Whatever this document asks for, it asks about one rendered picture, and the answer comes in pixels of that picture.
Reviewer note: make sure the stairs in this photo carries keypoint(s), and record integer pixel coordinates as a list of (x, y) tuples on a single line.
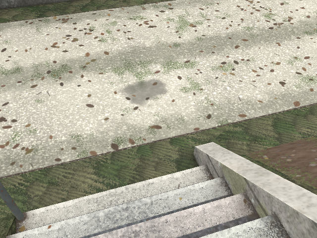
[(185, 204)]

